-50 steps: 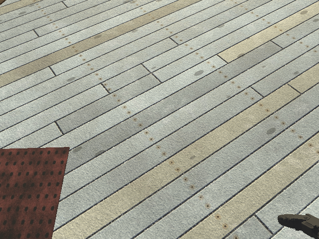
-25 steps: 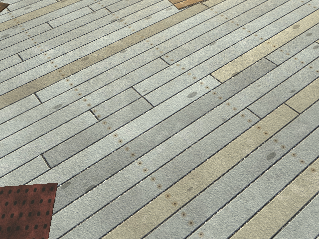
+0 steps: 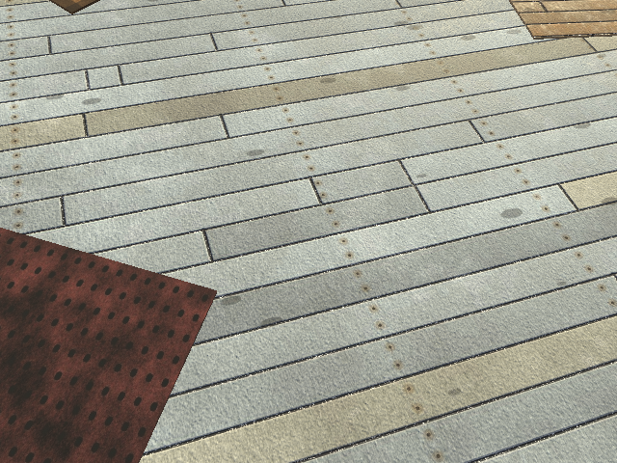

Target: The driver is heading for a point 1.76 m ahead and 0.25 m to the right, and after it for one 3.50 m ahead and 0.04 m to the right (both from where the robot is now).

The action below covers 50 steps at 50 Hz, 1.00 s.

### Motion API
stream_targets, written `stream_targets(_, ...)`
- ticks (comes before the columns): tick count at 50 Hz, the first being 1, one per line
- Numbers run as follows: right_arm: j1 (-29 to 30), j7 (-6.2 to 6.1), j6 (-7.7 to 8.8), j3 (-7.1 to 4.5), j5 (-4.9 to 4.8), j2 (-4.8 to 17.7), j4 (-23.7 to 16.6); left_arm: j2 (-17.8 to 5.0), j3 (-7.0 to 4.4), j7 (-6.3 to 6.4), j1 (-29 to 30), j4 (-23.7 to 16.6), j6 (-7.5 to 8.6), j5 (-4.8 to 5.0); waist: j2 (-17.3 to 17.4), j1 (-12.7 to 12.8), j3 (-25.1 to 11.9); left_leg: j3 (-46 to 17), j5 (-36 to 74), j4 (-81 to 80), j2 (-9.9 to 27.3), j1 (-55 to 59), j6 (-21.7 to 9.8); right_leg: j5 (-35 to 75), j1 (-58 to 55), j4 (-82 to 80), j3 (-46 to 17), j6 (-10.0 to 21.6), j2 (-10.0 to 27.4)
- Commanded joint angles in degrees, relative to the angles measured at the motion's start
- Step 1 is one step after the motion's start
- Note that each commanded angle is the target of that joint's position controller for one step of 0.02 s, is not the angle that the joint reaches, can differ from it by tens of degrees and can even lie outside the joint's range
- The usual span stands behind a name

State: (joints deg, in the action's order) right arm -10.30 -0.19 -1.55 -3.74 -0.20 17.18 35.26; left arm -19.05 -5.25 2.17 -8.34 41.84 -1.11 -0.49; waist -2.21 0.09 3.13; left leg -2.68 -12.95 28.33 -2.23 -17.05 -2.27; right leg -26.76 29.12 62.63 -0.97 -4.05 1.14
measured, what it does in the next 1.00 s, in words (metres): steps on the spot: right foot, then right foot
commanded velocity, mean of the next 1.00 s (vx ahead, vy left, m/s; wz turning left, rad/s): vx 0.00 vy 0.00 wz -0.11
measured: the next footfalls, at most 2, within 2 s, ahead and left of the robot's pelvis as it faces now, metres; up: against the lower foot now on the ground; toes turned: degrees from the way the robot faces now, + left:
right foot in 0.32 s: +0.07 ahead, -0.14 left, +0.00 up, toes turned +10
right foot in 0.96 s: +0.03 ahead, -0.17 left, +0.00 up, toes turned -12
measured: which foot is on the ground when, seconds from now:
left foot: down 0.00-0.96, up 0.98-1.00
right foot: up 0.00-0.30, down 0.32-0.66, up 0.68-0.94, down 0.96-1.00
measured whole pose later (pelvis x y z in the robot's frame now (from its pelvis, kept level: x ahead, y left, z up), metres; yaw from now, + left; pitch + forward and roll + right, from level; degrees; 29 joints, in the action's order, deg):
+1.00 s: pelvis +0.00 -0.07 -0.02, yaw -12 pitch +1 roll +1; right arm -8.8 -1.4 -1.1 -4.6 0.4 17.8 40.1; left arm -17.9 -4.1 -0.8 -10.5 34.0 -3.1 0.5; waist 1.8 -0.4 3.4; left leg 3.5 -27.6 44.9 5.1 -19.4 3.5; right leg -18.4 19.3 36.3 0.7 2.2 -0.4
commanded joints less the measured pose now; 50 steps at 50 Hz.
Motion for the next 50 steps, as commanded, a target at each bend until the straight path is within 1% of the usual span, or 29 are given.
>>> stream_targets(1,2.08,-1.02,0.74,-2.43,-0.09,9.21,-4.02,-4.54,-1.33,0.24,0.13,-3.93,0.91,0.05,9.23,0.59,-8.60,-15.10,24.28,-8.45,13.33,9.79,-10.95,5.19,4.86,1.40,-2.96,-0.71,-0.37)
stream_targets(6,1.27,-1.73,0.33,-2.80,-0.22,10.22,-3.54,-3.10,-0.59,-0.13,1.99,-4.25,1.17,0.35,10.03,-0.67,-8.36,-18.04,15.42,-8.04,12.35,10.01,-10.70,7.44,2.00,-12.46,-3.85,-1.46,-1.39)
stream_targets(11,1.64,-0.99,-0.15,-2.25,0.30,9.61,-2.87,-3.28,-0.38,-1.08,2.14,-4.52,1.61,0.84,11.23,-1.94,-7.48,-21.09,13.17,-6.88,12.30,5.72,-10.86,5.65,-6.05,-20.44,-2.79,-0.48,-1.43)
stream_targets(13,2.23,-0.77,-0.30,-1.83,0.10,9.03,-2.50,-3.04,-0.27,-1.54,1.49,-4.62,2.04,0.97,10.99,-1.52,-7.31,-22.58,14.72,-5.63,12.05,6.02,-10.43,6.27,-8.77,-25.64,-2.41,0.41,-1.50)
stream_targets(14,3.49,-0.80,-0.31,-1.13,0.01,7.46,-2.32,-2.22,-0.02,-1.87,-0.43,-3.95,2.30,0.87,10.32,-0.02,-7.89,-21.43,14.92,-4.41,11.38,5.65,-9.31,10.16,-12.47,-31.64,-1.97,1.12,-0.93)
stream_targets(15,3.48,-0.82,-0.16,-0.13,-0.01,4.97,-1.72,-0.81,0.54,-2.26,-2.00,-3.29,2.65,0.31,9.24,1.35,-8.22,-19.65,12.87,-3.82,9.80,3.82,-7.02,18.97,-18.55,-40.94,-1.95,2.08,-0.20)
stream_targets(16,0.04,-0.74,0.40,0.75,0.95,2.34,-0.24,-1.74,0.80,-2.34,-1.85,-3.36,2.89,-0.82,5.80,-0.11,-9.06,-16.64,6.86,-2.45,7.31,1.53,-3.54,27.14,-24.14,-42.96,-6.13,3.49,3.90)
stream_targets(17,-5.33,-0.52,1.04,0.74,2.56,2.22,0.88,-5.64,0.47,-2.17,0.22,-4.46,2.83,-1.23,-4.05,-5.00,-9.32,-10.28,-5.11,2.45,1.65,0.24,-0.33,38.11,-24.86,-41.66,-13.92,7.40,10.54)
stream_targets(18,-4.52,-0.69,1.29,0.46,2.59,2.99,0.94,-3.25,1.34,-2.38,3.94,-4.20,2.88,-1.49,-8.11,-6.09,-7.30,-7.11,-6.37,-1.54,1.63,4.80,2.35,29.23,-15.74,-42.87,-16.37,12.48,12.10)
stream_targets(19,-1.78,-0.91,1.37,-0.10,2.68,5.59,1.68,-1.83,1.58,-2.69,5.13,-5.05,2.96,-0.76,-5.68,-3.99,-5.21,-6.59,-3.02,-2.21,1.59,6.85,3.22,20.24,-13.67,-43.59,-14.27,11.22,8.22)
stream_targets(20,0.90,-1.07,1.30,-0.54,2.35,6.24,1.56,-2.79,1.39,-2.73,3.65,-4.36,3.05,-0.42,-5.17,-2.30,-4.42,-5.93,-1.11,-1.51,1.05,7.00,3.07,16.06,-13.15,-43.57,-13.10,9.35,6.37)
stream_targets(22,1.96,-1.61,0.81,-0.81,1.84,6.08,1.09,-6.31,0.62,-2.50,2.62,-4.33,3.31,0.45,-6.14,-1.64,-2.32,-5.13,0.19,-0.43,0.89,5.63,2.74,15.86,-12.48,-43.60,-14.88,8.96,6.14)
stream_targets(28,0.56,-1.79,2.07,-1.53,0.94,4.15,1.70,-6.94,-0.06,-0.89,0.86,-6.27,1.25,1.46,-4.36,-0.50,-4.76,-1.63,-0.13,2.13,0.14,3.22,3.09,23.78,-15.10,-39.45,-20.60,12.01,6.19)
stream_targets(31,-0.72,-1.38,2.37,-2.36,0.75,4.71,1.88,-6.72,-0.36,-0.75,1.64,-8.13,0.23,1.73,-0.85,-0.55,-5.76,-2.15,2.06,0.67,1.62,5.89,1.65,23.84,-12.06,-35.83,-19.94,10.91,3.44)
stream_targets(33,-1.87,-1.34,2.19,-3.19,0.86,6.65,1.94,-5.75,-0.23,-0.94,1.67,-9.31,-0.04,1.89,5.56,-0.34,-5.80,-7.07,4.82,-3.66,6.66,9.41,-1.85,18.90,-6.56,-29.23,-14.49,7.80,-0.95)
stream_targets(34,-2.94,-1.42,2.06,-3.55,1.16,7.91,1.96,-4.90,-0.04,-1.12,1.03,-9.49,-0.17,1.86,9.96,-0.61,-5.54,-12.80,8.95,-6.58,12.64,11.94,-5.78,13.50,-2.02,-23.18,-9.91,5.59,-4.00)
stream_targets(35,-2.21,-1.62,2.17,-3.59,1.43,8.62,1.47,-4.49,-0.11,-1.39,0.01,-9.58,-0.22,1.65,15.31,-0.48,-6.00,-19.53,16.37,-8.77,20.90,12.76,-11.27,-0.35,1.14,-13.83,-5.31,3.94,-5.20)
stream_targets(36,-2.00,-1.97,2.47,-3.10,1.61,7.76,0.48,-6.67,-1.03,-1.60,0.23,-9.60,-0.31,1.51,13.67,-1.36,-6.10,-22.49,23.61,-9.33,26.11,12.17,-15.47,-9.71,4.08,-0.75,-4.70,2.48,-3.16)
stream_targets(37,-0.61,-2.31,2.63,-2.68,1.35,7.19,-0.07,-7.45,-1.68,-1.85,-0.44,-9.21,-0.58,1.77,8.62,-0.39,-5.74,-19.74,25.51,-8.64,25.81,10.88,-15.36,-9.16,4.64,5.23,-5.57,1.75,-1.53)
stream_targets(38,1.71,-2.42,2.59,-2.66,0.69,7.30,-0.26,-6.01,-1.38,-2.01,-1.21,-8.78,-1.08,2.05,6.34,0.77,-4.60,-14.56,23.41,-8.22,22.85,10.23,-12.70,-6.26,4.79,3.56,-5.30,1.27,0.04)
stream_targets(39,2.42,-2.43,2.46,-2.91,0.29,8.14,-0.05,-4.28,-0.72,-2.12,-0.39,-8.93,-1.40,2.00,6.70,0.25,-3.61,-10.70,22.49,-8.39,20.42,10.50,-10.90,-2.79,5.25,0.21,-3.87,0.82,0.88)
stream_targets(41,2.21,-2.45,1.57,-3.27,0.47,9.32,0.34,-2.54,0.14,-2.71,1.18,-9.99,-1.55,1.90,8.72,-1.08,-4.14,-4.82,24.05,-7.98,17.60,10.09,-9.87,0.21,1.57,-5.88,-0.30,0.11,1.27)
stream_targets(42,2.41,-2.36,1.14,-3.39,0.51,9.58,0.31,-2.26,0.37,-3.16,1.51,-10.62,-1.54,1.99,9.89,-1.36,-5.10,-2.49,24.71,-7.54,16.99,9.48,-9.55,0.80,-1.68,-9.91,0.98,0.29,1.30)
stream_targets(44,1.64,-2.03,0.71,-3.72,0.01,10.41,0.72,-3.39,0.07,-3.67,1.14,-11.34,-1.57,2.26,11.50,-1.92,-6.91,-0.88,25.30,-6.20,17.81,10.36,-9.22,2.59,-5.73,-16.94,2.97,0.93,0.67)
stream_targets(46,1.99,-1.65,0.72,-3.73,-1.11,10.67,1.05,-4.21,-0.59,-3.78,-2.04,-10.79,-1.84,2.03,10.79,-0.18,-7.84,0.76,22.17,-2.82,18.18,9.70,-7.51,9.54,-11.02,-26.77,5.55,2.56,-1.03)
stream_targets(47,1.48,-1.48,0.95,-3.47,-1.60,9.71,1.51,-4.65,-1.08,-3.45,-4.52,-9.98,-1.98,1.70,9.62,0.87,-8.16,2.74,17.54,0.67,16.92,7.37,-5.24,14.23,-15.89,-32.78,6.19,4.08,-2.70)
stream_targets(48,-1.87,-1.11,1.29,-2.92,-1.02,7.40,2.81,-7.16,-2.04,-2.74,-6.55,-9.85,-1.94,1.42,3.06,0.91,-7.98,7.15,8.33,9.07,13.71,0.99,-0.86,23.61,-23.06,-38.28,0.55,6.43,-1.02)
stream_targets(49,-1.61,-0.87,1.31,-1.32,2.59,2.98,0.34,-15.23,-3.63,-1.63,-7.76,-11.80,-1.59,1.11,-16.41,-0.64,-7.78,10.96,-23.25,28.57,5.68,-17.49,5.95,46.83,-32.20,-39.99,-24.47,14.64,16.02)
stream_targets(50,4.76,-1.38,1.68,-1.81,1.74,5.45,-1.57,-14.56,-2.90,-2.47,-8.60,-12.76,-0.09,-1.25,-12.07,4.06,-11.59,0.58,-28.69,39.33,1.50,-21.36,6.77,48.33,-27.52,-42.00,-32.67,25.25,22.14)
Keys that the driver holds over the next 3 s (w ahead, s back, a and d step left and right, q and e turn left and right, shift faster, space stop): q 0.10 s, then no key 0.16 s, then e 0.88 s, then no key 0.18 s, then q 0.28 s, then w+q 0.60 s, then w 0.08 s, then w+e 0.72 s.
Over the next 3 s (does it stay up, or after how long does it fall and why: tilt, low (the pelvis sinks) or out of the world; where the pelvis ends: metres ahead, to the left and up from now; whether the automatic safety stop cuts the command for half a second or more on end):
stays up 0.70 0.04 -0.01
